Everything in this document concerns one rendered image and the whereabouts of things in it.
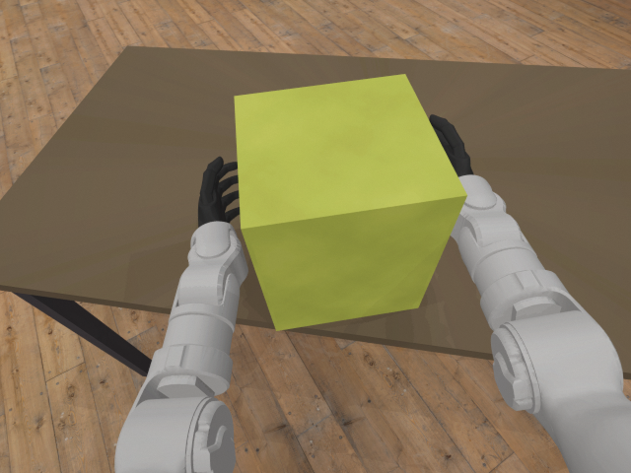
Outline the right robot upper arm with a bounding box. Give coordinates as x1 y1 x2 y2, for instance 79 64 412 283
491 310 631 473

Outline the robot right forearm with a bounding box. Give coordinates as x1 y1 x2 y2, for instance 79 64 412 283
451 174 623 391

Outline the left robot hand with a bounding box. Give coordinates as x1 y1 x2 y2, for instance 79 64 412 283
198 157 240 228

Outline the carton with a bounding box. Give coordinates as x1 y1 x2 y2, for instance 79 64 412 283
234 74 467 331

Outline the right robot hand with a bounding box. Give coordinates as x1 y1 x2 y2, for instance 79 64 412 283
429 114 474 177

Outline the table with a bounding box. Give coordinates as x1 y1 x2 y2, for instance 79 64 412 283
0 46 631 380

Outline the robot left forearm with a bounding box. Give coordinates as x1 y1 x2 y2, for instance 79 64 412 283
114 222 248 473

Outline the left robot upper arm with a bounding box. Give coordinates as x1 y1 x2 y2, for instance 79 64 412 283
116 396 236 473

